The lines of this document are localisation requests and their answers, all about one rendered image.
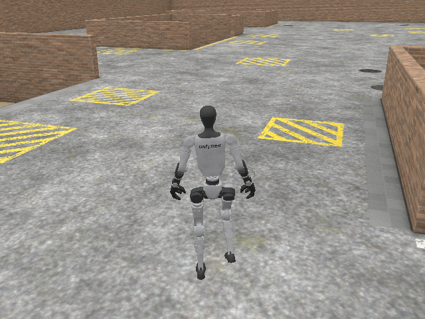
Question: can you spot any right robot upper arm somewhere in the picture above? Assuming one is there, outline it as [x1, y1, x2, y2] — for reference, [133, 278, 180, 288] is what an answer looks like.
[223, 134, 244, 170]

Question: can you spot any robot left hand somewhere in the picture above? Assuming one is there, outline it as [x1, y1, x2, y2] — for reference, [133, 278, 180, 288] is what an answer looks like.
[170, 185, 186, 200]

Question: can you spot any left robot thigh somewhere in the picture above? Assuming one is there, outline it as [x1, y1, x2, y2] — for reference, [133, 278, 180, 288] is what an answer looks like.
[190, 187, 205, 237]

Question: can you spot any left robot upper arm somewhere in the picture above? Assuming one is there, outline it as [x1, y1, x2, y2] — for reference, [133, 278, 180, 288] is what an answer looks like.
[178, 136, 196, 173]

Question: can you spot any robot right hand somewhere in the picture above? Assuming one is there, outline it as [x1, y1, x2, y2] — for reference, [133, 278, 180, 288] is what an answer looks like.
[240, 183, 255, 199]

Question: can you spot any left robot forearm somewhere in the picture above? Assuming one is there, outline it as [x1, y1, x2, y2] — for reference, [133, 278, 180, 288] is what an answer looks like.
[171, 163, 184, 187]

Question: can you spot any right robot shin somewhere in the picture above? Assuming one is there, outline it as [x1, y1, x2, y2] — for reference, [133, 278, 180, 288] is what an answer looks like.
[222, 209, 233, 255]

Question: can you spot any right robot forearm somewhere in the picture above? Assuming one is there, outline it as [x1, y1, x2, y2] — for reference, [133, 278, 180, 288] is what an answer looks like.
[238, 159, 253, 186]

